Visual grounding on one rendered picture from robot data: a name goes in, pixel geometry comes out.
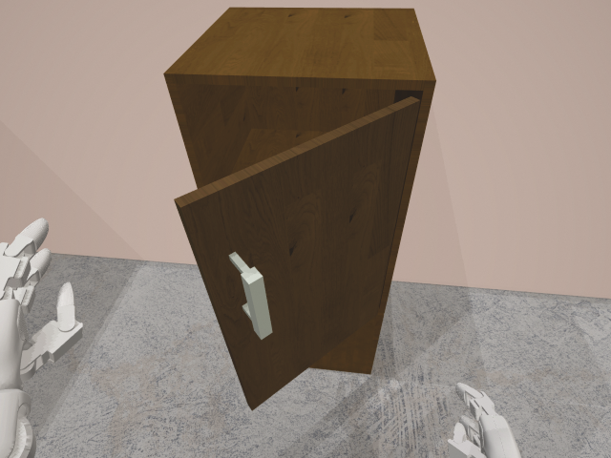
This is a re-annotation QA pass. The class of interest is handle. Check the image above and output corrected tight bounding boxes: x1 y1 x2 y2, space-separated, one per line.
229 252 272 340

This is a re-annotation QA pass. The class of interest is robot right hand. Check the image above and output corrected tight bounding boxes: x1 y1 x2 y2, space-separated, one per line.
448 383 521 458

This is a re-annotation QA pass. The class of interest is cupboard door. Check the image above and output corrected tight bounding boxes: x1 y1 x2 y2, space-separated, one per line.
174 96 420 410

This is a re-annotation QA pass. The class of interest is robot left hand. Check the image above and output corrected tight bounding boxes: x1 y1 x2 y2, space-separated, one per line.
0 218 83 391

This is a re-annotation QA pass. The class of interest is left robot forearm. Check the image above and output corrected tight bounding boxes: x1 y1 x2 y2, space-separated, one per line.
0 389 36 458

